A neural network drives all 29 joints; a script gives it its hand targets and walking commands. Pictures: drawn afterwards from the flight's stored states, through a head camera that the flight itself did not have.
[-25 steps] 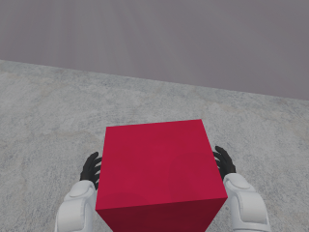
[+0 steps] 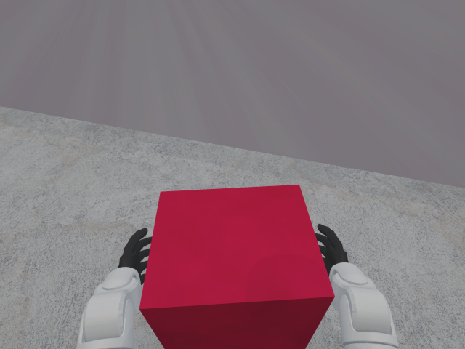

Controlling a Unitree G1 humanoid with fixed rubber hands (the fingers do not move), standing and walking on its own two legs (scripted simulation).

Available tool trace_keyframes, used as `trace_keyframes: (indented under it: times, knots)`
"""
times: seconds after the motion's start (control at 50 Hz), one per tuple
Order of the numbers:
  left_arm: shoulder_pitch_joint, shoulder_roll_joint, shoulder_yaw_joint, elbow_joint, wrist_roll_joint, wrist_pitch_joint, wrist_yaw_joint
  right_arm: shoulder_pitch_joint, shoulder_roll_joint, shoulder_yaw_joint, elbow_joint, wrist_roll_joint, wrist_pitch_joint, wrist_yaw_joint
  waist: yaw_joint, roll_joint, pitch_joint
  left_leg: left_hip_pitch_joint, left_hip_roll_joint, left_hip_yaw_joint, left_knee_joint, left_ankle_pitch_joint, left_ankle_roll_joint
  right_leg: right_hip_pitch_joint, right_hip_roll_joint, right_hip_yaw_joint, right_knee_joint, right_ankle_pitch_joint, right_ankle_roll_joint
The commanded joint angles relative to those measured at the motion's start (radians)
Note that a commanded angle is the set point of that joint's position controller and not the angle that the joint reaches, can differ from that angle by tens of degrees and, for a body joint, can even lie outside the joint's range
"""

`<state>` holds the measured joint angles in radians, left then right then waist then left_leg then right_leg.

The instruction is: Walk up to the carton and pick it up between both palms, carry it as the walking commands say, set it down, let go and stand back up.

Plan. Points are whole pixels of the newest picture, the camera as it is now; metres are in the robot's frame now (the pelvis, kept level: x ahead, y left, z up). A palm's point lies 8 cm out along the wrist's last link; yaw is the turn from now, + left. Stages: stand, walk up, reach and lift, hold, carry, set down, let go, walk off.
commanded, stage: carry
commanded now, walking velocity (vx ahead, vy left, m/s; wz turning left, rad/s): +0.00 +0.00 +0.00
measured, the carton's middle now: (234, 279) +0.29 +0.00 -0.03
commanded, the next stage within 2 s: none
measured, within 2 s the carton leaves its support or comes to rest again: neither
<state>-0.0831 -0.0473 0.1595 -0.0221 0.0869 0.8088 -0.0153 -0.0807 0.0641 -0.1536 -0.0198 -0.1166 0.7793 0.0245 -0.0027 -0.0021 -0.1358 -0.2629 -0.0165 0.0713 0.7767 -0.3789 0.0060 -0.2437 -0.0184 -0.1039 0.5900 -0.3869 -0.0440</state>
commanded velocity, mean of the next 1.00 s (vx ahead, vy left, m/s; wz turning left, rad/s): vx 0.00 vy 0.00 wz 0.00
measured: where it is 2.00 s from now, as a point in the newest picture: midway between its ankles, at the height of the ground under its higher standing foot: outside the picture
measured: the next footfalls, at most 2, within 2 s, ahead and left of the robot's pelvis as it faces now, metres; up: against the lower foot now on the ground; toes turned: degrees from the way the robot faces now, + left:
left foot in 0.08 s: -0.01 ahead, +0.09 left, +0.00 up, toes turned -2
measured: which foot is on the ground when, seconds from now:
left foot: up 0.00-0.06, down 0.08-1.00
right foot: down 0.00-1.00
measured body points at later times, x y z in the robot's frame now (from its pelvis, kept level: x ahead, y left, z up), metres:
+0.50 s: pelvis +0.03 +0.01 +0.00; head +0.03 +0.00 +0.45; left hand +0.31 +0.18 +0.04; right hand +0.32 -0.17 +0.03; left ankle -0.05 +0.09 -0.72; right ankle -0.04 -0.10 -0.72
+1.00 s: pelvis -0.01 -0.01 +0.00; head -0.02 -0.01 +0.45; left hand +0.27 +0.16 +0.02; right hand +0.27 -0.19 +0.02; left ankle -0.05 +0.09 -0.73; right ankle -0.04 -0.10 -0.73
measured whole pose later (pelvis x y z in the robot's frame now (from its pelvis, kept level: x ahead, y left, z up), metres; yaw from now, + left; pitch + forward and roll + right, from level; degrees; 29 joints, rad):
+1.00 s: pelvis -0.01 -0.01 +0.00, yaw -1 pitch +3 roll +0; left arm -0.06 -0.06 0.17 0.00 0.10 0.76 -0.01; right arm -0.09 0.07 -0.16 0.02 -0.13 0.75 0.04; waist -0.01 0.01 -0.09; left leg -0.26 0.02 0.09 0.60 -0.38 0.02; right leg -0.29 -0.01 -0.11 0.60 -0.36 -0.03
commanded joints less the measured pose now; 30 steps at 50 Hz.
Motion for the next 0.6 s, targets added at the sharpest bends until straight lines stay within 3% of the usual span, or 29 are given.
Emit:
trace_keyframes:
  times: [0.0, 0.02, 0.04, 0.06, 0.08, 0.1, 0.12, 0.14, 0.16, 0.18, 0.22, 0.24, 0.28, 0.3, 0.34, 0.38, 0.4, 0.46, 0.5, 0.54, 0.58]
  knots:
    - [-0.376, -0.622, -0.529, -0.182, -0.157, -0.031, -0.104, -0.388, 0.603, 0.561, -0.173, 0.202, -0.005, 0.114, 0.008, -0.144, -0.213, -0.299, 0.01, -0.018, -0.202, -0.144, 0.005, 0.465, -0.234, 0.198, 0.045, 1.498, -0.11]
    - [-0.358, -0.61, -0.532, -0.191, -0.157, -0.03, -0.101, -0.385, 0.593, 0.563, -0.173, 0.206, -0.004, 0.117, 0.001, -0.093, -0.222, -0.127, 0.011, 0.004, -0.318, 0.007, 0.02, 0.34, -0.199, 0.142, 0.062, 1.39, -0.078]
    - [-0.357, -0.607, -0.567, -0.254, -0.181, -0.024, -0.097, -0.399, 0.596, 0.592, -0.227, 0.229, 0.002, 0.122, -0.009, -0.044, -0.284, 0.098, 0.037, -0.01, -0.333, 0.329, 0.036, 0.201, -0.17, 0.096, 0.12, 1.18, -0.035]
    - [-0.333, -0.581, -0.535, -0.18, -0.133, -0.026, -0.098, -0.346, 0.581, 0.538, -0.112, 0.174, -0.002, 0.131, -0.015, 0.081, -0.333, 0.33, 0.144, -0.134, -0.237, 0.908, 0.086, -0.034, -0.112, 0.061, 0.232, 0.758, 0.014]
    - [-0.348, -0.546, -0.5, -0.137, -0.096, -0.046, -0.099, -0.297, 0.577, 0.493, -0.019, 0.127, -0.021, 0.134, -0.018, 0.257, -0.334, 0.494, 0.294, -0.284, -0.191, 1.551, 0.164, -0.245, -0.032, 0.034, 0.338, 0.099, 0.043]
    - [-0.415, -0.526, -0.529, -0.216, -0.131, -0.057, -0.103, -0.307, 0.571, 0.508, -0.069, 0.134, -0.041, 0.123, -0.019, 0.269, -0.297, 0.451, 0.305, -0.28, -0.183, 1.612, 0.213, -0.232, -0.01, 0.057, 0.251, -0.168, 0.028]
    - [-0.437, -0.519, -0.534, -0.207, -0.137, -0.07, -0.111, -0.309, 0.573, 0.494, -0.046, 0.119, -0.058, 0.119, -0.019, 0.256, -0.252, 0.412, 0.278, -0.26, -0.181, 1.505, 0.202, -0.244, -0.023, 0.058, 0.117, -0.167, 0.029]
    - [-0.51, -0.554, -0.598, -0.311, -0.192, -0.072, -0.117, -0.374, 0.606, 0.551, -0.152, 0.16, -0.056, 0.117, -0.016, 0.207, -0.198, 0.315, 0.236, -0.21, -0.191, 1.387, 0.163, -0.201, -0.021, 0.038, 0.054, -0.099, 0.023]
    - [-0.516, -0.563, -0.557, -0.244, -0.163, -0.086, -0.12, -0.408, 0.596, 0.513, -0.108, 0.133, -0.064, 0.116, -0.004, 0.171, -0.169, 0.234, 0.213, -0.16, -0.19, 1.248, 0.124, -0.115, -0.029, 0.026, -0.029, 0.014, 0.014]
    - [-0.496, -0.588, -0.54, -0.201, -0.155, -0.099, -0.122, -0.428, 0.59, 0.51, -0.104, 0.127, -0.076, 0.117, 0.0, 0.144, -0.174, 0.172, 0.21, -0.132, -0.176, 1.093, 0.085, -0.013, -0.054, 0.045, -0.093, 0.207, 0.007]
    - [-0.429, -0.622, -0.56, -0.195, -0.178, -0.091, -0.121, -0.465, 0.581, 0.573, -0.226, 0.163, -0.067, 0.112, -0.01, 0.01, -0.252, 0.12, 0.156, -0.089, -0.131, 0.643, 0.047, 0.1, -0.143, 0.12, -0.03, 0.822, -0.043]
    - [-0.387, -0.618, -0.517, -0.097, -0.131, -0.104, -0.12, -0.509, 0.556, 0.556, -0.207, 0.146, -0.074, 0.118, -0.009, -0.071, -0.241, 0.132, 0.142, -0.078, -0.178, 0.547, 0.025, 0.078, -0.16, 0.126, 0.003, 0.917, -0.063]
    - [-0.308, -0.605, -0.49, -0.057, -0.109, -0.11, -0.113, -0.458, 0.554, 0.55, -0.175, 0.146, -0.078, 0.121, -0.004, -0.049, -0.269, 0.182, 0.157, -0.096, -0.172, 0.768, 0.017, 0.088, -0.134, 0.075, 0.058, 0.886, -0.042]
    - [-0.305, -0.595, -0.508, -0.109, -0.126, -0.11, -0.109, -0.412, 0.566, 0.56, -0.172, 0.156, -0.076, 0.12, -0.004, -0.024, -0.296, 0.2, 0.165, -0.101, -0.156, 0.898, 0.022, 0.102, -0.117, 0.054, 0.077, 0.835, -0.023]
    - [-0.327, -0.571, -0.512, -0.157, -0.131, -0.111, -0.104, -0.365, 0.575, 0.558, -0.13, 0.157, -0.071, 0.122, -0.007, 0.013, -0.307, 0.25, 0.173, -0.091, -0.146, 1.033, 0.039, 0.055, -0.087, 0.035, 0.069, 0.676, -0.005]
    - [-0.362, -0.551, -0.514, -0.195, -0.132, -0.099, -0.1, -0.35, 0.576, 0.551, -0.101, 0.156, -0.056, 0.122, -0.007, 0.033, -0.293, 0.247, 0.172, -0.086, -0.153, 1.005, 0.048, 0.033, -0.081, 0.038, 0.023, 0.589, -0.004]
    - [-0.375, -0.548, -0.52, -0.211, -0.139, -0.09, -0.101, -0.349, 0.575, 0.553, -0.106, 0.157, -0.047, 0.12, -0.007, 0.024, -0.281, 0.219, 0.165, -0.087, -0.157, 0.93, 0.049, 0.043, -0.087, 0.045, -0.001, 0.609, -0.008]
    - [-0.382, -0.561, -0.519, -0.162, -0.143, -0.067, -0.11, -0.371, 0.565, 0.537, -0.106, 0.143, -0.031, 0.117, -0.004, -0.025, -0.261, 0.142, 0.132, -0.071, -0.171, 0.682, 0.03, 0.098, -0.127, 0.077, 0.004, 0.876, -0.036]
    - [-0.371, -0.571, -0.519, -0.137, -0.145, -0.062, -0.114, -0.371, 0.566, 0.53, -0.104, 0.138, -0.029, 0.115, -0.002, -0.042, -0.258, 0.124, 0.111, -0.052, -0.209, 0.6, 0.019, 0.116, -0.141, 0.088, 0.022, 0.977, -0.045]
    - [-0.372, -0.576, -0.52, -0.13, -0.145, -0.061, -0.116, -0.364, 0.569, 0.521, -0.089, 0.133, -0.028, 0.117, 0.0, -0.003, -0.257, 0.169, 0.124, -0.056, -0.227, 0.712, 0.022, 0.074, -0.129, 0.079, 0.044, 0.883, -0.037]
    - [-0.391, -0.582, -0.522, -0.141, -0.151, -0.061, -0.117, -0.364, 0.582, 0.515, -0.075, 0.135, -0.029, 0.12, -0.002, 0.066, -0.264, 0.249, 0.161, -0.077, -0.201, 0.966, 0.044, -0.005, -0.101, 0.054, 0.069, 0.679, -0.017]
